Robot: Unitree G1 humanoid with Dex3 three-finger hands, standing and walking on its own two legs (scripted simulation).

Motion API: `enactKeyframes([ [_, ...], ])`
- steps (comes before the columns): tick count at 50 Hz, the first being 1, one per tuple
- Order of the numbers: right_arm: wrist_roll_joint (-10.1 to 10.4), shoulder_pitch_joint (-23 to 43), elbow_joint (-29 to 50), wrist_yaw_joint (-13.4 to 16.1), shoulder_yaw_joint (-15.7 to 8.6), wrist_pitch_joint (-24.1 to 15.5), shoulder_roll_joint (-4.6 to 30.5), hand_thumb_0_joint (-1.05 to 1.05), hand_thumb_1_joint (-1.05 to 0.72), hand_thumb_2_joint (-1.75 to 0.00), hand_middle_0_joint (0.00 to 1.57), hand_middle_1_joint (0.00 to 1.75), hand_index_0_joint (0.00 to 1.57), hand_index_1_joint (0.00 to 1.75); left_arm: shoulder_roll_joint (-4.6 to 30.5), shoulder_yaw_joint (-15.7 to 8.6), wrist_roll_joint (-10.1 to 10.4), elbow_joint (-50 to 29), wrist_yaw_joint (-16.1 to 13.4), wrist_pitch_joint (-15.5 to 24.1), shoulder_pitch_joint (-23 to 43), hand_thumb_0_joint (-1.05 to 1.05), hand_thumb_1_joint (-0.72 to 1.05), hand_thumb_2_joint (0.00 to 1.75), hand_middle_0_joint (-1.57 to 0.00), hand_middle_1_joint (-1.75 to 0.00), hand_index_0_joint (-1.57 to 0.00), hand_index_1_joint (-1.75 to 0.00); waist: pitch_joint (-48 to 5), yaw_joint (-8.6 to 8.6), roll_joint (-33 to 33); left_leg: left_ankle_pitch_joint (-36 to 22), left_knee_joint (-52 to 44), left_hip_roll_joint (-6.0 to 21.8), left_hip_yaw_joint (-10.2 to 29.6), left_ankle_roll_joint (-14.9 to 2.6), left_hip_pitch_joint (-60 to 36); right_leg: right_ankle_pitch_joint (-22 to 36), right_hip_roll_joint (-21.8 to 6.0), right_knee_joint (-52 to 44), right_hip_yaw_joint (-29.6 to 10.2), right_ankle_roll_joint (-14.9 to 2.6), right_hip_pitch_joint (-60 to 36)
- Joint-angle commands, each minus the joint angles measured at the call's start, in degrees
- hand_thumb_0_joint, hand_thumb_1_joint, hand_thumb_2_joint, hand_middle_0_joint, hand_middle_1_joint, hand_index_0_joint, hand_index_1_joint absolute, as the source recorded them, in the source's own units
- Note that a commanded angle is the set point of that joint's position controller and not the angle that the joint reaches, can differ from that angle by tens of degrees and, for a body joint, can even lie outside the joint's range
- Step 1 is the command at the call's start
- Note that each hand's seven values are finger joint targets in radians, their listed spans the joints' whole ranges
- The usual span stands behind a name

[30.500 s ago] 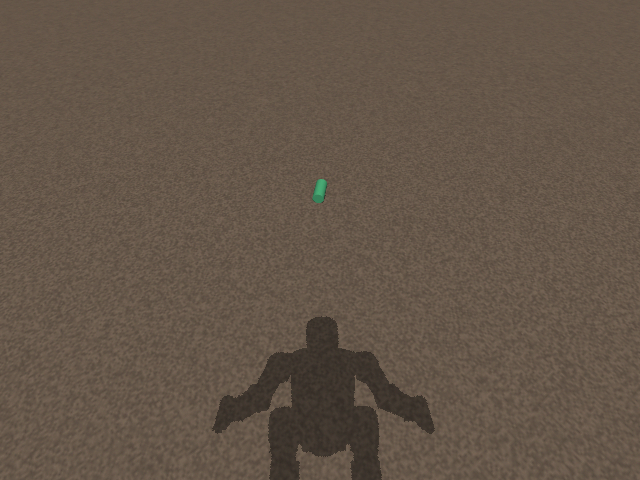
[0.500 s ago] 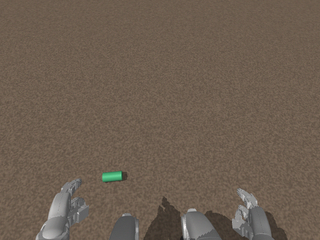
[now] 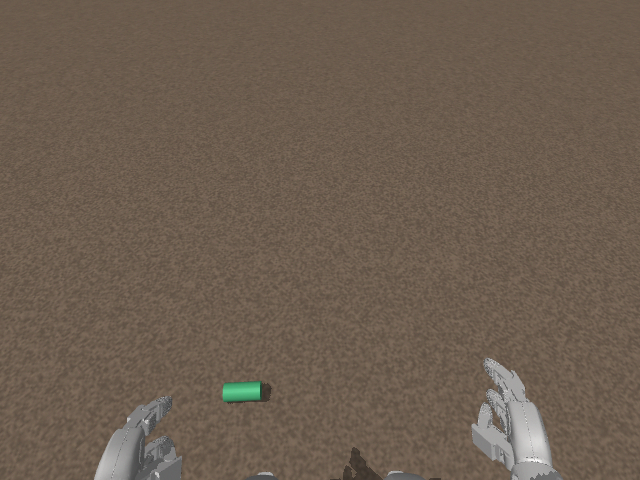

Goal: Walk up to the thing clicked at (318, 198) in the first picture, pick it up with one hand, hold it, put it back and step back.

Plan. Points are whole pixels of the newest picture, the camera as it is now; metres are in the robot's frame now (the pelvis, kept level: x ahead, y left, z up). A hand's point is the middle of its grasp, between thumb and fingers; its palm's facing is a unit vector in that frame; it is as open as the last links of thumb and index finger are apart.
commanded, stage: home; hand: left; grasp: from above
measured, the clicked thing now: (242, 391) +0.46 +0.22 -0.69
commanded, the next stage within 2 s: stand in 1.74 s
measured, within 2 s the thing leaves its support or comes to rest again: neither
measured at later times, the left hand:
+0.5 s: hand (178, 466) +0.16 +0.18 -0.04, palm faces +0.04 -0.98 -0.20, open 7.4 cm
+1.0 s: hand (178, 459) +0.17 +0.18 -0.05, palm faces +0.04 -0.98 -0.20, open 7.4 cm
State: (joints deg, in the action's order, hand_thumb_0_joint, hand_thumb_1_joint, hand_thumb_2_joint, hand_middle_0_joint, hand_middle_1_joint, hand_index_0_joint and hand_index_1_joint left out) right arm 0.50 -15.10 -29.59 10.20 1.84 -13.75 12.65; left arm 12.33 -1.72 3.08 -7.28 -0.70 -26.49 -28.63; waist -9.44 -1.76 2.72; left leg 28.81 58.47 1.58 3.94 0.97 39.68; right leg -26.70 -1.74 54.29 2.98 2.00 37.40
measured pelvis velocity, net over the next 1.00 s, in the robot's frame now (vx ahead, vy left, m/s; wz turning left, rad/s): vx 0.00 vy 0.00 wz -0.01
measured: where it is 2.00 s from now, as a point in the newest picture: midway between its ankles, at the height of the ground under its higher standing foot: outside the picture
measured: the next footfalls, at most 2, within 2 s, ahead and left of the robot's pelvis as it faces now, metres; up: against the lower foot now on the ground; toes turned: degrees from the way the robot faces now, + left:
none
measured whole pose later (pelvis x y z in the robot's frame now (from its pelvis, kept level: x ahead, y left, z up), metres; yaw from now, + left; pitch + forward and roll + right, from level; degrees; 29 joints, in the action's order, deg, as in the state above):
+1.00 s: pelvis +0.00 +0.00 +0.00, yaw -1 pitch +10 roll -3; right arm 0.5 -16.2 -31.2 10.3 1.7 -13.9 12.4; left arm 12.6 -1.5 3.1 -7.6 -0.9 -25.9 -28.6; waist -9.2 -1.9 3.1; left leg 29.4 58.7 1.9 3.5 0.8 39.6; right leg -26.9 -1.5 54.3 2.5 2.2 37.5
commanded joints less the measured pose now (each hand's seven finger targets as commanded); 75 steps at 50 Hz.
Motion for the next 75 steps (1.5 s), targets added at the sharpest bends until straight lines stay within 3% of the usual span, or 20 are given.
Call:
enactKeyframes([
  [1,-0.4,2.6,7.9,0.6,-3.1,-3.2,6.9,0.00,-0.90,-0.90,0.20,0.30,0.20,0.30,6.2,-3.8,-0.6,-11.8,-0.6,3.4,1.9,0.00,0.90,0.90,-0.20,-0.30,-0.20,-0.30,-5.0,-0.93,0.4,-15.2,-9.6,-1.7,-1.5,-1.21,-5.8,12.9,2.7,-8.0,1.7,-1.76,-3.7],
  [5,-0.3,3.2,8.0,0.7,-2.9,-3.1,6.9,0.00,-0.90,-0.90,0.20,0.30,0.20,0.30,6.2,-3.5,-0.6,-11.3,-0.7,3.3,1.9,0.00,0.90,0.90,-0.20,-0.30,-0.20,-0.30,-4.0,-0.74,-0.7,-12.4,-10.1,-1.8,-1.6,-1.46,-5.0,10.7,2.7,-8.8,1.6,-1.56,-3.6],
  [12,-0.3,3.0,7.8,0.7,-3.1,-3.2,7.1,0.00,-0.90,-0.90,0.20,0.30,0.20,0.30,6.2,-3.5,-0.4,-11.5,-0.7,3.5,1.3,0.00,0.90,0.90,-0.20,-0.30,-0.20,-0.30,-5.0,-0.48,0.8,-13.9,-10.8,-1.1,-0.7,-0.95,-5.7,10.9,3.1,-7.5,2.2,-2.00,-3.3],
  [18,-0.2,3.2,8.0,0.8,-2.9,-3.4,7.0,0.00,-0.90,-0.90,0.20,0.30,0.20,0.30,5.8,-3.5,-0.2,-10.9,-0.7,3.3,1.6,0.00,0.90,0.90,-0.20,-0.30,-0.20,-0.30,-2.9,-0.20,-0.7,-8.9,-11.1,-1.5,-1.4,-1.41,-3.9,7.2,2.8,-9.1,1.7,-1.67,-2.6],
  [24,-0.1,3.1,8.0,0.9,-3.1,-3.5,7.0,0.00,-0.90,-0.90,0.20,0.30,0.20,0.30,6.4,-4.1,-0.3,-10.9,-0.8,3.2,1.3,0.00,0.90,0.90,-0.20,-0.30,-0.20,-0.30,-2.9,-0.24,-1.0,-8.6,-11.0,-1.3,-1.2,-1.32,-3.7,6.7,2.9,-9.0,1.7,-1.67,-2.7],
  [28,-0.1,2.6,7.7,0.9,-3.2,-3.5,7.1,0.00,-0.90,-0.90,0.20,0.30,0.20,0.30,6.4,-3.8,-0.3,-11.3,-0.7,3.3,1.2,0.00,0.90,0.90,-0.20,-0.30,-0.20,-0.30,-4.7,-0.15,-0.1,-11.2,-10.5,-1.2,-1.2,-1.20,-4.7,8.9,2.9,-8.2,1.6,-1.83,-3.0],
  [38,-0.1,3.1,7.7,0.9,-3.0,-3.6,6.9,0.00,-0.90,-0.90,0.20,0.30,0.20,0.30,6.2,-3.3,-0.5,-11.3,-0.7,3.2,1.9,0.00,0.90,0.90,-0.20,-0.30,-0.20,-0.30,-2.5,-0.32,-0.2,-9.0,-10.7,-1.3,-1.6,-1.32,-3.7,7.3,2.7,-9.0,1.5,-1.62,-2.6],
  [44,-0.2,2.6,7.4,0.9,-3.2,-3.6,6.7,0.00,-0.90,-0.90,0.20,0.30,0.20,0.30,6.2,-3.6,-0.4,-11.5,-0.6,3.4,0.8,0.00,0.90,0.90,-0.20,-0.30,-0.20,-0.30,-5.5,-0.33,-0.5,-14.2,-9.6,-1.2,-1.4,-1.17,-5.1,11.5,2.8,-7.8,1.6,-1.72,-3.8],
  [53,-0.2,2.8,7.4,1.0,-3.3,-3.4,7.0,0.00,-0.90,-0.90,0.20,0.30,0.20,0.30,6.2,-3.4,-0.4,-11.1,-0.6,3.3,1.5,0.00,0.90,0.90,-0.20,-0.30,-0.20,-0.30,-3.6,-0.65,-1.6,-13.1,-9.3,-1.3,-1.7,-1.38,-4.4,11.1,2.6,-8.5,1.3,-1.41,-3.5],
  [59,-0.2,2.5,7.1,0.8,-3.4,-3.1,7.2,0.00,-0.90,-0.90,0.20,0.30,0.20,0.30,6.6,-3.8,-0.5,-10.3,-0.8,3.1,-0.7,0.00,0.90,0.90,-0.20,-0.30,-0.20,-0.30,-4.3,-0.24,0.2,-15.0,-10.0,-1.0,-1.0,-0.97,-5.2,12.0,2.8,-7.3,1.7,-1.80,-3.6],
  [60,-0.2,2.6,7.6,0.7,-3.4,-3.1,6.8,0.00,-0.90,-0.90,0.20,0.30,0.20,0.30,6.6,-3.6,-0.5,-13.4,-0.8,3.4,1.2,0.00,0.90,0.90,-0.20,-0.30,-0.20,-0.30,-6.4,-0.12,1.4,-17.3,-9.2,-1.1,-1.2,-0.88,-6.1,14.1,2.7,-7.0,1.5,-1.90,-4.4],
  [66,-0.1,2.6,7.8,0.5,-3.4,-2.7,7.0,0.00,-0.90,-0.90,0.20,0.30,0.20,0.30,6.2,-3.3,-0.2,-11.8,-0.8,3.4,0.9,0.00,0.90,0.90,-0.20,-0.30,-0.20,-0.30,-4.3,-0.55,-0.5,-14.9,-9.6,-1.0,-1.0,-1.12,-4.8,12.3,2.8,-7.6,1.7,-1.69,-3.7],
  [71,-0.2,2.2,7.9,0.6,-3.6,-2.6,6.9,0.00,-0.90,-0.90,0.20,0.30,0.20,0.30,6.5,-3.9,-0.2,-13.0,-0.9,3.5,0.2,0.00,0.90,0.90,-0.20,-0.30,-0.20,-0.30,-7.0,-0.22,0.2,-18.1,-8.9,-0.9,-1.0,-0.86,-6.4,14.7,2.8,-6.9,1.6,-1.78,-4.7],
  [75,-0.2,2.1,7.4,0.6,-3.5,-2.6,7.1,0.00,-0.90,-0.90,0.20,0.30,0.20,0.30,6.2,-3.2,-0.3,-10.9,-0.8,3.2,0.1,0.00,0.90,0.90,-0.20,-0.30,-0.20,-0.30,-4.3,-0.49,0.7,-16.0,-9.8,-0.8,-0.8,-0.79,-5.5,12.5,2.9,-6.9,1.7,-1.85,-2.9],
])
